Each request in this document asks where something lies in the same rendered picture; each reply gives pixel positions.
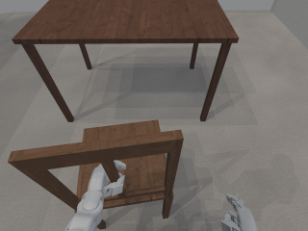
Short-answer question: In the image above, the table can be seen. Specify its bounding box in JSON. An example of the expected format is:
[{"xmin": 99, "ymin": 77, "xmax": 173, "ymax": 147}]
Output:
[{"xmin": 12, "ymin": 0, "xmax": 239, "ymax": 122}]

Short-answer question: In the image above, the right robot hand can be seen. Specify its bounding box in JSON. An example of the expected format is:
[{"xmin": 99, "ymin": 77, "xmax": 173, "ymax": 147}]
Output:
[{"xmin": 221, "ymin": 193, "xmax": 258, "ymax": 231}]

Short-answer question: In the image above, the chair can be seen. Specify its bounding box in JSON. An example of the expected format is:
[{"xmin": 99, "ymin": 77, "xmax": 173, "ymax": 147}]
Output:
[{"xmin": 8, "ymin": 119, "xmax": 184, "ymax": 230}]

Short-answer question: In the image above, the left robot hand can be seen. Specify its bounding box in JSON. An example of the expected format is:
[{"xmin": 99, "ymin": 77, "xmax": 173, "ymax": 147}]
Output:
[{"xmin": 87, "ymin": 160, "xmax": 126, "ymax": 198}]

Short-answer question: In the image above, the left robot forearm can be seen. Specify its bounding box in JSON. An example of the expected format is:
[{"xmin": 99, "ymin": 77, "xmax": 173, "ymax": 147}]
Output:
[{"xmin": 64, "ymin": 190, "xmax": 104, "ymax": 231}]

